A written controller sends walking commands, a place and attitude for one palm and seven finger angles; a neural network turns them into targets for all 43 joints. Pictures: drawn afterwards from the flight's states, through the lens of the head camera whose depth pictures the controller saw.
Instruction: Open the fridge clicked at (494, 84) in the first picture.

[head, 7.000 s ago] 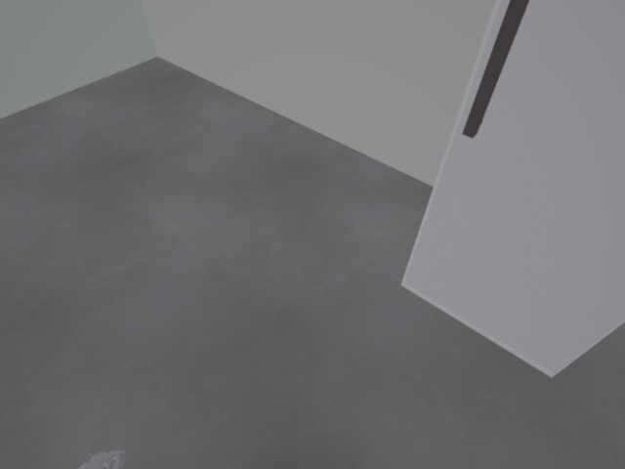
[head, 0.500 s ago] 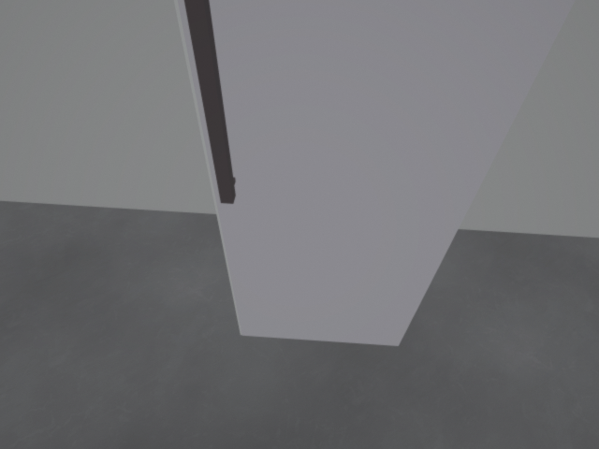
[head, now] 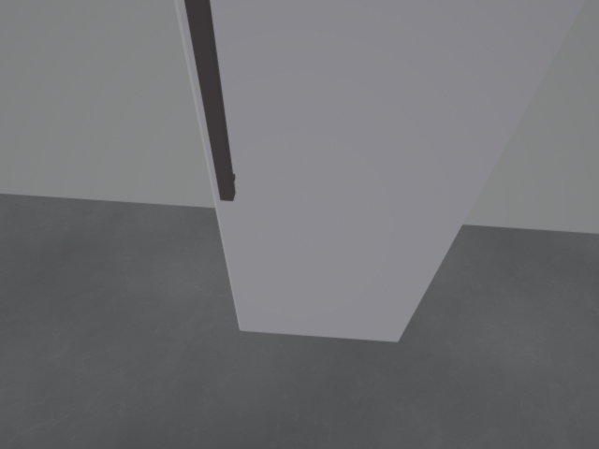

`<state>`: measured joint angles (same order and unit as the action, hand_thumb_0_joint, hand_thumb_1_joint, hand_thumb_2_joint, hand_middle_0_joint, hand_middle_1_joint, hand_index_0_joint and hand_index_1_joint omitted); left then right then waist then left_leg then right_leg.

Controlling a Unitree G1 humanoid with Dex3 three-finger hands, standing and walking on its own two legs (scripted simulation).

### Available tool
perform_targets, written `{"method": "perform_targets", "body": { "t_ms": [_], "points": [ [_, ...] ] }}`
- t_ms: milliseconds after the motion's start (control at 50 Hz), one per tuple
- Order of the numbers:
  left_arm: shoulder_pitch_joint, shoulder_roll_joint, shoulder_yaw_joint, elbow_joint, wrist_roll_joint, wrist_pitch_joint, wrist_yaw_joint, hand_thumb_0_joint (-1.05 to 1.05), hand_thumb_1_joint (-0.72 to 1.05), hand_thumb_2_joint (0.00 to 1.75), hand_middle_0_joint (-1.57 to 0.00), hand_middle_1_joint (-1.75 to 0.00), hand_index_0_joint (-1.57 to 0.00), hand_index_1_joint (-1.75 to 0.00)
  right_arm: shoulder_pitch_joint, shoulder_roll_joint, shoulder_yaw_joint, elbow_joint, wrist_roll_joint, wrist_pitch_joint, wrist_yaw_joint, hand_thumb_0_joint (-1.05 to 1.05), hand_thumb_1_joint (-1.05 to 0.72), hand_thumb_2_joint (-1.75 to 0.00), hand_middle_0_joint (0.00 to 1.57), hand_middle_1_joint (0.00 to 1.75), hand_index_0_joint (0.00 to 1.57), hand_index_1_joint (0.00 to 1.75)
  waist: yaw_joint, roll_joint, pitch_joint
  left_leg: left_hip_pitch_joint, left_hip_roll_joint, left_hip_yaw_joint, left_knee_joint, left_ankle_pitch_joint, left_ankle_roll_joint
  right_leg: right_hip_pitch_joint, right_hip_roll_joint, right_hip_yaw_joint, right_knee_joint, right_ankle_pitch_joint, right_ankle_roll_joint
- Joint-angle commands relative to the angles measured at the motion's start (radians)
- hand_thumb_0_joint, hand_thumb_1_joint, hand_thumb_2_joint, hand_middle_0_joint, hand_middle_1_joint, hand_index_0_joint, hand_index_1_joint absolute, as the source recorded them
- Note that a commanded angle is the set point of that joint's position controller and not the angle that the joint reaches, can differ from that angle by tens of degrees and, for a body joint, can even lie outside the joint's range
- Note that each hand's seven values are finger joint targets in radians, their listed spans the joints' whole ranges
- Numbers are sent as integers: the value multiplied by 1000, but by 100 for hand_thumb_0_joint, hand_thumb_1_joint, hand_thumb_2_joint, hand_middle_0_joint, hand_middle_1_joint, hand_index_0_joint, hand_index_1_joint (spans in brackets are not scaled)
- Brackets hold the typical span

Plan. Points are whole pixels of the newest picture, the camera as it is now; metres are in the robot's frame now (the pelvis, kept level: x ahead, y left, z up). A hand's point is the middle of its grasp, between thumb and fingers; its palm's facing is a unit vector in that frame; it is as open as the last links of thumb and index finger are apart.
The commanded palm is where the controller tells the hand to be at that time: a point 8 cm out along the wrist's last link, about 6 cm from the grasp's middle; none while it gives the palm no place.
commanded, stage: look again from close up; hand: left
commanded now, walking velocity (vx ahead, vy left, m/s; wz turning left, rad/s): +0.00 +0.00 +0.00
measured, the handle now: (216, 97) +0.56 +0.17 +0.19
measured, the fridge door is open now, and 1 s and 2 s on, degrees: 0 0 0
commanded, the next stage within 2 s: shuffle to correct the standing spot in 0.86 s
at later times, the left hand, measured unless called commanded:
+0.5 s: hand out of the picture +0.00 +0.15 -0.18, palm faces +0.04 -0.99 -0.16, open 7.4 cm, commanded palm none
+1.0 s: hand out of the picture +0.01 +0.15 -0.18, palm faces +0.04 -0.99 -0.16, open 7.4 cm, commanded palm none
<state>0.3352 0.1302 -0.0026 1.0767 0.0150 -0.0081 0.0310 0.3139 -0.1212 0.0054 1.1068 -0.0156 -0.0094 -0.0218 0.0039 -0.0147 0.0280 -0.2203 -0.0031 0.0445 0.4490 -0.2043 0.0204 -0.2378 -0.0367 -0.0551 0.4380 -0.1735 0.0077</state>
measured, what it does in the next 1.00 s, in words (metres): stands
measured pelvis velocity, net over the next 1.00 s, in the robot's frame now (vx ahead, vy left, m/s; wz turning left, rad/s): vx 0.02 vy -0.01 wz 0.00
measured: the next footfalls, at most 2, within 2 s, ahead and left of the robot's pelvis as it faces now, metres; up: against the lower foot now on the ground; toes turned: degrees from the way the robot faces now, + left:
right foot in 1.52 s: +0.18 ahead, -0.11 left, +0.00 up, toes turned -1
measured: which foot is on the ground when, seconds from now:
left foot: down 0.00-1.00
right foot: down 0.00-1.00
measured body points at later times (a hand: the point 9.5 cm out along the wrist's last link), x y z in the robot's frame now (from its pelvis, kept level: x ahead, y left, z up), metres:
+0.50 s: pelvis +0.01 +0.00 +0.00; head +0.02 +0.00 +0.45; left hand +0.00 +0.21 -0.16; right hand +0.00 -0.21 -0.16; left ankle +0.03 +0.10 -0.74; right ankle +0.04 -0.13 -0.74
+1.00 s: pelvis +0.02 -0.01 +0.00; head +0.03 +0.00 +0.45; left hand +0.01 +0.20 -0.16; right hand +0.01 -0.22 -0.16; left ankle +0.03 +0.10 -0.74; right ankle +0.04 -0.13 -0.74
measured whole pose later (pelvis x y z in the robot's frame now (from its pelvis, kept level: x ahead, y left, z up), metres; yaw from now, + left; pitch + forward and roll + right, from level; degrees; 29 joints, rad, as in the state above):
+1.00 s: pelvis +0.02 -0.01 +0.00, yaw +0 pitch -1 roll +0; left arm 0.32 0.13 0.00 1.09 0.01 -0.02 0.03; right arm 0.30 -0.12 0.01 1.13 -0.01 -0.02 -0.03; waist 0.01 -0.01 0.03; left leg -0.18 0.00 0.04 0.42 -0.22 0.01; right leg -0.21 -0.03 -0.06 0.43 -0.20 0.00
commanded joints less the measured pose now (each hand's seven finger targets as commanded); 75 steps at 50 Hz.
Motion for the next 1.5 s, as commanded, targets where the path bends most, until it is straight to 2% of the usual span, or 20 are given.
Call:
{"method": "perform_targets", "body": {
  "t_ms": [0, 180, 260, 940, 980, 1060, 1120, 1160, 1200, 1220, 1240, 1260, 1280, 1300, 1320, 1380, 1400, 1440, 1460, 1480],
  "points": [
    [82, 84, 21, -28, 4, -16, 9, 0, 90, 90, -20, -30, -20, -30, 65, -95, -24, -31, 3, -15, -2, 0, -90, -90, 20, 30, 20, 30, 2, 13, 62, -95, 92, -108, -140, -115, 4, 18, -70, 92, -92, -86, -36],
    [78, 84, 20, -25, 4, -19, 9, 0, 90, 90, -20, -30, -20, -30, 65, -96, -21, -28, 4, -20, -3, 0, -90, -90, 20, 30, 20, 30, 2, 13, 41, -68, 97, -104, -136, -48, 5, 36, -70, 87, -80, -28, -37],
    [77, 83, 19, -22, 3, -18, 8, 0, 90, 90, -20, -30, -20, -30, 59, -96, -20, -23, 3, -19, -4, 0, -90, -90, 20, 30, 20, 30, 4, 16, 61, -79, 94, -104, -146, -89, 2, 26, -69, 88, -87, -57, -35],
    [67, 90, 18, -9, 1, -23, 9, 0, 90, 90, -20, -30, -20, -30, 57, -89, -16, -3, 5, -24, -8, 0, -90, -90, 20, 30, 20, 30, 6, 13, 47, -30, 97, -84, -126, 19, 0, 50, -75, 83, -92, -1, -38],
    [83, 81, 18, -3, 4, -21, 8, 0, 90, 90, -20, -30, -20, -30, 78, -77, -14, 5, 1, -17, -6, 0, -90, -90, 20, 30, 20, 30, 6, -14, 43, -33, 85, -71, -113, -73, 0, 50, -74, 91, -96, -108, -44],
    [105, 102, 40, -16, 10, -8, -1, 0, 90, 90, -20, -30, -20, -30, 84, -74, -19, -10, -9, -2, 2, 0, -90, -90, 20, 30, 20, 30, 16, -42, 115, -125, 47, -46, -57, -271, 8, -15, -96, 151, -134, -406, -69],
    [145, 122, 58, -19, 7, -10, -1, 0, 90, 90, -20, -30, -20, -30, 83, -54, -20, -31, -10, -4, 5, 0, -90, -90, 20, 30, 20, 30, 27, -121, 116, -177, 14, 11, 84, -216, 4, 5, -163, 240, -192, -497, -115],
    [144, 126, 68, -25, 6, -13, 0, 0, 90, 90, -20, -30, -20, -30, 94, -47, -22, -39, -10, -10, 7, 0, -90, -90, 20, 30, 20, 30, 15, -115, 118, -143, 27, 22, 124, -182, 7, -38, -195, 262, -204, -499, -142],
    [125, 118, 72, -36, 9, -15, -2, 0, 90, 90, -20, -30, -20, -30, 127, -40, -22, -35, -9, -17, 9, 0, -90, -90, 20, 30, 20, 30, -3, -69, 125, -93, 33, 24, 68, -183, 9, -75, -170, 208, -148, -447, -139],
    [100, 105, 69, -41, 10, -14, -4, 0, 90, 90, -20, -30, -20, -30, 165, -44, -21, -26, -7, -25, 8, 0, -90, -90, 20, 30, 20, 30, -21, -4, 126, -36, 39, -5, -6, -171, 16, -105, -127, 150, -68, -384, -123],
    [82, 79, 64, -51, 11, -14, -10, 0, 90, 90, -20, -30, -20, -30, 212, -67, -25, -6, -8, -33, 4, 0, -90, -90, 20, 30, 20, 30, -36, 118, 127, 24, 99, -105, -88, -162, 42, -156, -57, 60, 64, -310, -92],
    [59, 46, 54, -65, 12, -17, -15, 0, 90, 90, -20, -30, -20, -30, 278, -118, -33, 17, -9, -39, -4, 0, -90, -90, 20, 30, 20, 30, -57, 274, 108, 117, 226, -281, -189, -141, 106, -257, 14, -54, 276, -262, -57],
    [1, 38, 45, -93, 18, -25, -12, 0, 90, 90, -20, -30, -20, -30, 316, -123, -34, 22, -11, -40, -16, 0, -90, -90, 20, 30, 20, 30, -76, 311, 144, 217, 301, -393, -226, 66, 180, -416, 29, -57, 420, -348, -47],
    [-27, 37, 44, -95, 17, -30, -10, 0, 90, 90, -20, -30, -20, -30, 317, -98, -22, 29, -13, -44, -25, 0, -90, -90, 20, 30, 20, 30, -71, 203, 148, 243, 332, -396, -185, 363, 222, -452, -8, -9, 506, -364, -50],
    [-25, 25, 41, -83, 11, -32, -10, 0, 90, 90, -20, -30, -20, -30, 284, -85, -13, 23, -13, -49, -30, 0, -90, -90, 20, 30, 20, 30, -47, 117, 132, 221, 332, -338, -143, 602, 229, -411, -37, 20, 507, -349, -41],
    [11, -3, 32, -49, -2, -16, -9, 0, 90, 90, -20, -30, -20, -30, 176, -85, -5, 6, -7, -53, -42, 0, -90, -90, 20, 30, 20, 30, 1, 104, 67, 154, 239, -150, -90, 862, 149, -182, -42, 10, 268, -222, -15],
    [24, 11, 35, -42, -4, -11, -7, 0, 90, 90, -20, -30, -20, -30, 162, -101, -9, 4, -3, -50, -44, 0, -90, -90, 20, 30, 20, 30, 4, 121, 39, 154, 217, -122, -72, 863, 121, -112, -29, -7, 176, -147, -12],
    [49, 42, 43, -28, -5, -7, -2, 0, 90, 90, -20, -30, -20, -30, 146, -101, -22, 0, 6, -41, -46, 0, -90, -90, 20, 30, 20, 30, 20, 91, 20, 119, 187, -105, -27, 750, 72, 9, -18, -17, 29, 36, -11],
    [58, 70, 49, -23, -4, -7, 3, 0, 90, 90, -20, -30, -20, -30, 146, -87, -25, -2, 10, -37, -45, 0, -90, -90, 20, 30, 20, 30, 26, 76, 15, 62, 169, -94, -4, 643, 47, 83, -40, 10, 12, 176, -18],
    [73, 101, 55, -22, -2, -10, 7, 0, 90, 90, -20, -30, -20, -30, 149, -70, -29, -11, 11, -33, -44, 0, -90, -90, 20, 30, 20, 30, 30, 24, -4, -9, 135, -83, 19, 503, 24, 164, -88, 68, 53, 427, -36]
  ]
}}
